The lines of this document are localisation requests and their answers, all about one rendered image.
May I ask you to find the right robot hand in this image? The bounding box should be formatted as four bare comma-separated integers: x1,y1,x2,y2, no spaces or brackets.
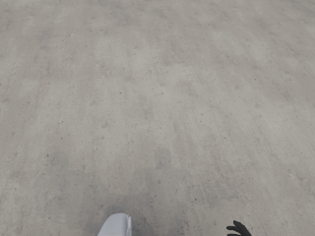
226,220,252,236

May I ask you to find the left robot thigh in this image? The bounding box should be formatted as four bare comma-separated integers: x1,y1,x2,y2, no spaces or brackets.
97,213,132,236

